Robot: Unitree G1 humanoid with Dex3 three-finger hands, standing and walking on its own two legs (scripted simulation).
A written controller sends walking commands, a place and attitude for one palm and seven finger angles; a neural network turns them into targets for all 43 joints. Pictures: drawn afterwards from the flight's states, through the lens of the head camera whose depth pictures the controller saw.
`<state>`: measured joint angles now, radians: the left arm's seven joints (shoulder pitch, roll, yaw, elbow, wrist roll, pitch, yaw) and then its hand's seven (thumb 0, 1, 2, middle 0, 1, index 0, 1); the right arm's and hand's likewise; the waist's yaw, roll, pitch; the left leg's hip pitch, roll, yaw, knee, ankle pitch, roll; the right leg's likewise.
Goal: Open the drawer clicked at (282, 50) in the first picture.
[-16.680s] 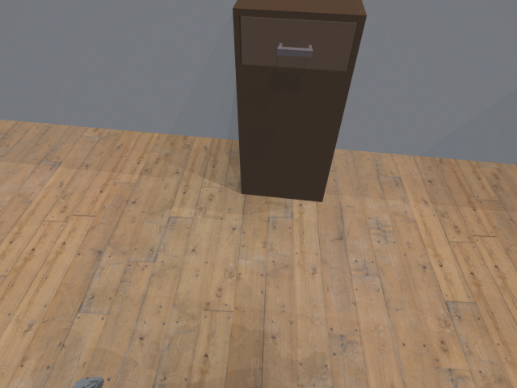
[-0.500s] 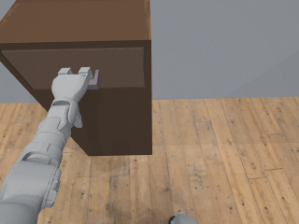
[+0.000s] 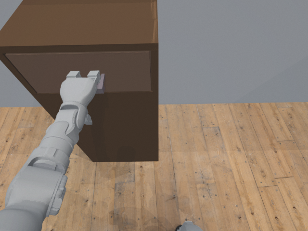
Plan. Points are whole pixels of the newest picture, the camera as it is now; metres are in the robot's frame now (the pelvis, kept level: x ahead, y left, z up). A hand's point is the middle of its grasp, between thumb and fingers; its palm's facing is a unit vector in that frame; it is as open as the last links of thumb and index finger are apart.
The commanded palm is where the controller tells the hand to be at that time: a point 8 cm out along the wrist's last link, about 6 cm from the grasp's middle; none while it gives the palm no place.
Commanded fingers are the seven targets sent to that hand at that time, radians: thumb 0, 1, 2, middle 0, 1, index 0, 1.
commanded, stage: close the thumb around the handle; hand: left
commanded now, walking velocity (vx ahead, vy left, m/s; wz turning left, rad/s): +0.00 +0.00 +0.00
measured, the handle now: (84, 83) +0.52 +0.19 +0.06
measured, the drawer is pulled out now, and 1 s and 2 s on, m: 0.00 0.01 0.09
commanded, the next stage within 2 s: pull the drawer open in 0.46 s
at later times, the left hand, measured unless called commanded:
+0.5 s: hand (82, 102) +0.46 +0.20 +0.03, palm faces -0.03 +0.00 -1.00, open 5.6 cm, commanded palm +0.45 +0.21 +0.09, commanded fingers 0.00 0.90 0.90 -0.40 -1.35 -0.40 -1.35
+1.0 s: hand (82, 105) +0.45 +0.20 +0.03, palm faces -0.01 -0.04 -1.00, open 5.6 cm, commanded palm +0.40 +0.21 +0.09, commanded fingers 0.00 0.90 0.90 -0.40 -1.35 -0.40 -1.35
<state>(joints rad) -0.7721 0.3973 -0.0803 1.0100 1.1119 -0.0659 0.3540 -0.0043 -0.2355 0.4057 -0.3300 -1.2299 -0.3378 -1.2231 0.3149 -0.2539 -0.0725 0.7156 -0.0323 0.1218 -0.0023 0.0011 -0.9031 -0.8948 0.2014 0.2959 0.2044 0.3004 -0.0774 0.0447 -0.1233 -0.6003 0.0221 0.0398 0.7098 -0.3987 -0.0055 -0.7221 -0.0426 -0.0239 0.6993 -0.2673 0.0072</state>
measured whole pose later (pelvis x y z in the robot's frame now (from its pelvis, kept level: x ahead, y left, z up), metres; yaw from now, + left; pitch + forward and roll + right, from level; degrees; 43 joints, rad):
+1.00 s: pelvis +0.01 +0.00 +0.01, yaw -2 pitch +16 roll +0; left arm -0.59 0.40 -0.04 0.81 1.08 -0.07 0.33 0.00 0.75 0.80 -0.31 -1.35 -0.37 -1.35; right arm 0.30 -0.26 -0.07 0.68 -0.01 0.14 -0.01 0.00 -0.90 -0.89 0.20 0.30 0.20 0.30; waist -0.05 0.04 -0.12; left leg -0.53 0.03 0.07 0.66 -0.40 0.00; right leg -0.67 -0.03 0.01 0.66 -0.26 0.01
